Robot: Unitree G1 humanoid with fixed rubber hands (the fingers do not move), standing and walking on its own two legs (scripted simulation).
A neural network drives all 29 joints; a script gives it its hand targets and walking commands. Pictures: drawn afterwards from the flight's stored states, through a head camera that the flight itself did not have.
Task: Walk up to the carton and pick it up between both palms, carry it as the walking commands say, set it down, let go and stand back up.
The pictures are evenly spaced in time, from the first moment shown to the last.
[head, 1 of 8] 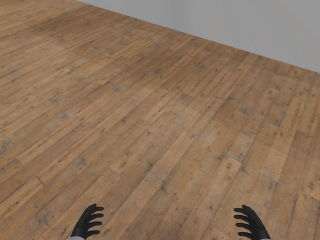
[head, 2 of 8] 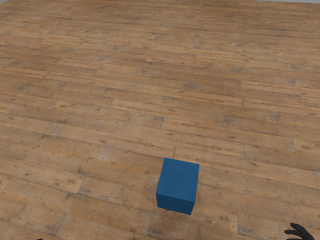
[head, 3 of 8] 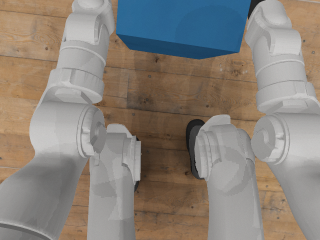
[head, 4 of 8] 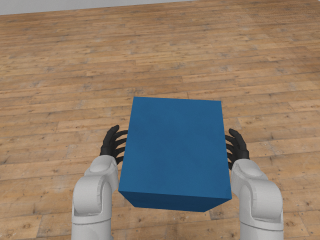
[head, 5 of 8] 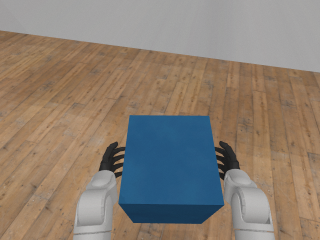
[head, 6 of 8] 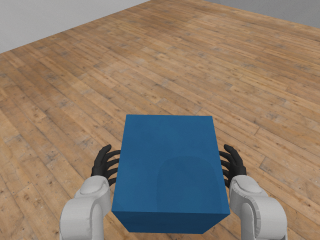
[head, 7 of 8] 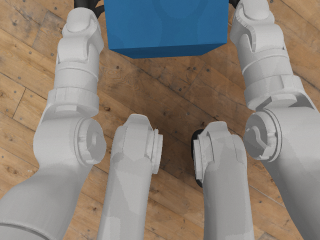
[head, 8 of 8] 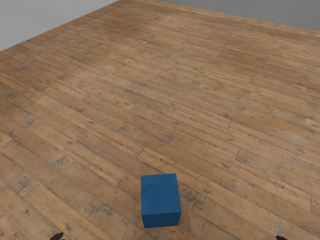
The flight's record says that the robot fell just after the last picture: no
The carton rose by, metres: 0.70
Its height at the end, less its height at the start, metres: +0.00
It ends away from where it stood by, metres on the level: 0.80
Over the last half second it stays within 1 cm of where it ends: yes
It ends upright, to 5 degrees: yes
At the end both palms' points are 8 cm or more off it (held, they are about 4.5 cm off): yes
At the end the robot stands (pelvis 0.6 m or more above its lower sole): yes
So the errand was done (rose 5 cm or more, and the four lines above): yes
